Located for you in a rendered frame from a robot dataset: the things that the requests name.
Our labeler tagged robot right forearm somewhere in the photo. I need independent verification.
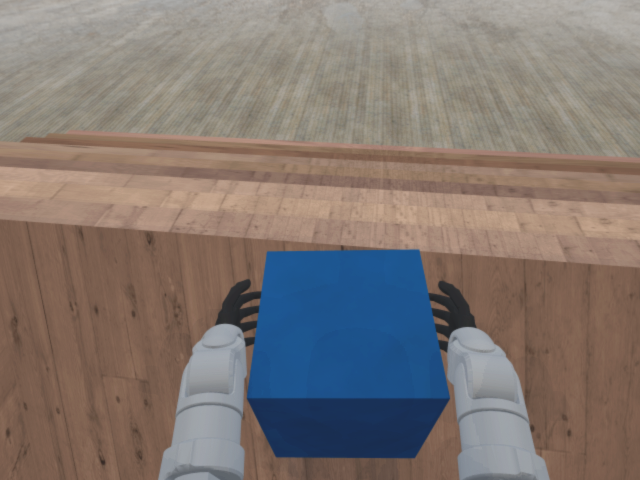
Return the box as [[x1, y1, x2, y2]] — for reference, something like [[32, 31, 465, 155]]
[[447, 327, 550, 480]]

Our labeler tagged robot right hand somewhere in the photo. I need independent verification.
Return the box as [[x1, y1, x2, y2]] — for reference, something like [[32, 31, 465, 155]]
[[428, 281, 477, 352]]

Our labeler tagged robot left forearm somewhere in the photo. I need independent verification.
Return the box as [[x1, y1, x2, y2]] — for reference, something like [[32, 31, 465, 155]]
[[158, 324, 247, 480]]

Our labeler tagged robot left hand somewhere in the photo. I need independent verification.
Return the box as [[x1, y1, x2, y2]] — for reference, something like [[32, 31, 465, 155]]
[[215, 279, 261, 347]]

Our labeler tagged carton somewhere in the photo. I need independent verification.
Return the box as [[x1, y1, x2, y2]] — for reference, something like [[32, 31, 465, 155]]
[[247, 249, 450, 458]]

